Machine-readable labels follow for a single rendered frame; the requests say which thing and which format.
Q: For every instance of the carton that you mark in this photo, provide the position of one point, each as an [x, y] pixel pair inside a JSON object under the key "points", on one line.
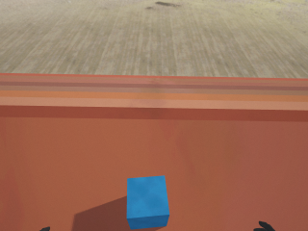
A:
{"points": [[147, 203]]}

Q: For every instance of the right robot hand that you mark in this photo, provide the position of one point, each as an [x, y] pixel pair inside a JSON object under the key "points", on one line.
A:
{"points": [[266, 227]]}

